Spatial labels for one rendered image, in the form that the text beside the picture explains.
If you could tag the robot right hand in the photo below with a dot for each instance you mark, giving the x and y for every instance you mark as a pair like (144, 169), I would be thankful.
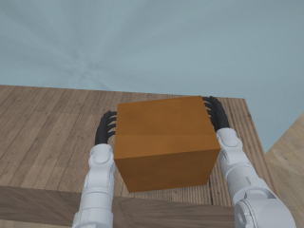
(218, 117)

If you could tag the robot right upper arm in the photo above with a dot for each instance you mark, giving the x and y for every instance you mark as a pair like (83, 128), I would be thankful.
(262, 213)

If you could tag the carton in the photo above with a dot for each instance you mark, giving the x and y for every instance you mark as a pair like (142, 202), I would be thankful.
(164, 144)

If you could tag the left robot forearm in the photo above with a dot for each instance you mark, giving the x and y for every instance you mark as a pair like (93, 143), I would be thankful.
(97, 195)

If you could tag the robot left hand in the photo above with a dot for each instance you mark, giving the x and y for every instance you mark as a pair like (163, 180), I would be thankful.
(102, 134)

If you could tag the right robot forearm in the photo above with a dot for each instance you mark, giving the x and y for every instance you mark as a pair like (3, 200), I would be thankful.
(241, 176)

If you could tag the pedestal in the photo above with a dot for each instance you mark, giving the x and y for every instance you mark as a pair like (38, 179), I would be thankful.
(47, 133)

